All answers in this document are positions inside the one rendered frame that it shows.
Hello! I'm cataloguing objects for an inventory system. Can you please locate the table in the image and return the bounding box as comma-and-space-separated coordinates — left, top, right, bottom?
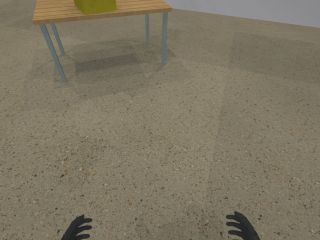
32, 0, 172, 83

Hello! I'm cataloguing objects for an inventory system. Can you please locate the left robot hand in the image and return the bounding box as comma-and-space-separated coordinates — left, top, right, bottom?
61, 215, 92, 240

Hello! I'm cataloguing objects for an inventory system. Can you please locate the carton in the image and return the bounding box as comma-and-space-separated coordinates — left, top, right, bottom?
74, 0, 117, 15

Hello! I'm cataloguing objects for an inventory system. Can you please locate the right robot hand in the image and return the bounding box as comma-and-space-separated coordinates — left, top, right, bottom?
226, 211, 260, 240

